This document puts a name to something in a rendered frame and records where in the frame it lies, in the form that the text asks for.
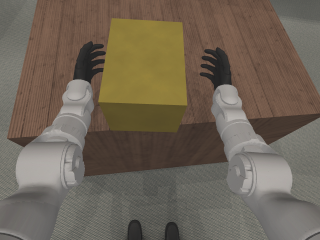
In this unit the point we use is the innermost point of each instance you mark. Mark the pedestal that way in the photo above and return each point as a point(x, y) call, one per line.
point(278, 96)

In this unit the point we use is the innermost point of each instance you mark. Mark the left robot upper arm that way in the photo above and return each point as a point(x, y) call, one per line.
point(46, 171)

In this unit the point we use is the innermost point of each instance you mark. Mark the right robot hand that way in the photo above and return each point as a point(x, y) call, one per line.
point(221, 71)

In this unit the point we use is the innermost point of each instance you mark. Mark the right robot upper arm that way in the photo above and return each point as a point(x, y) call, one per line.
point(264, 181)

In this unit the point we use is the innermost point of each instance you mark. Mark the left robot hand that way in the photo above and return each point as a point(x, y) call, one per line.
point(84, 64)

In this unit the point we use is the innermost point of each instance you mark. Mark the right robot forearm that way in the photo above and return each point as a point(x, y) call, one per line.
point(234, 129)

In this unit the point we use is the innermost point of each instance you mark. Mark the robot foot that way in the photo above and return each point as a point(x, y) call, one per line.
point(172, 231)
point(134, 230)

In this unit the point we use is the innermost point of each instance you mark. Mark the left robot forearm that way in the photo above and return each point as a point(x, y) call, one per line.
point(73, 121)

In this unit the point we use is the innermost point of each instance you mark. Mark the robot right foot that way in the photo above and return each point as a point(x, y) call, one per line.
point(172, 231)

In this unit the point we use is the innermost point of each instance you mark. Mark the carton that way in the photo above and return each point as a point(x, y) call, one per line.
point(143, 86)

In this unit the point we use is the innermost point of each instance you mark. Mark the robot left foot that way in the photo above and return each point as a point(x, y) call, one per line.
point(134, 230)

